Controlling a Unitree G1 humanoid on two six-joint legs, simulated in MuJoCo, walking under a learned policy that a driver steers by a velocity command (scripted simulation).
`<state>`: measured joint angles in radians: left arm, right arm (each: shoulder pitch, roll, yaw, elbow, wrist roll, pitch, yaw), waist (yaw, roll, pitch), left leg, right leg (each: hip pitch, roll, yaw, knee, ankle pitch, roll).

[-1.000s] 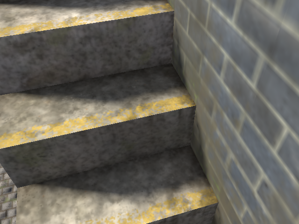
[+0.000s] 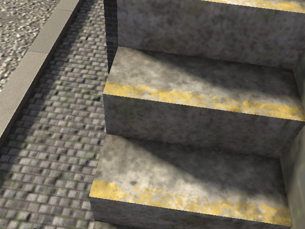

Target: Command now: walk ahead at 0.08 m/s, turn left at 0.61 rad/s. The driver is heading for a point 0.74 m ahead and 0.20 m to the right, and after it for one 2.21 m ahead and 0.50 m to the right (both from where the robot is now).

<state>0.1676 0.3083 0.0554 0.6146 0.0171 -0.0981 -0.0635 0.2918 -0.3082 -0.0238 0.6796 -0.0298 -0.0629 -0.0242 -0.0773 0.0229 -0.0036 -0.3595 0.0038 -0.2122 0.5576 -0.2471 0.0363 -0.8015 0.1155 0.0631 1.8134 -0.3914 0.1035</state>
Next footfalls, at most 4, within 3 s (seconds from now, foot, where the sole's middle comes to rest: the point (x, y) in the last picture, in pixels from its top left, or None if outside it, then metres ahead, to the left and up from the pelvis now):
0.22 right None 0.04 -0.17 -0.78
0.52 left None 0.11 0.08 -0.57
0.70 left None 0.10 0.14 -0.78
1.00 right None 0.06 0.05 -0.69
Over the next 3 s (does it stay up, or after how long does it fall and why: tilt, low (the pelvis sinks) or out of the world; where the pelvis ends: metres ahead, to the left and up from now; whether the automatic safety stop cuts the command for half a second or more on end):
falls after 1.50 s (tilt)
